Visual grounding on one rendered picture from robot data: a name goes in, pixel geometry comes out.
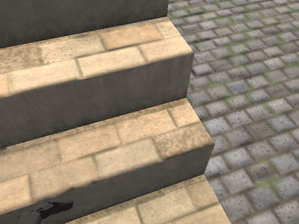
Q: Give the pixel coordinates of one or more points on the left robot hand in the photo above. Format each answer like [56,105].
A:
[43,209]

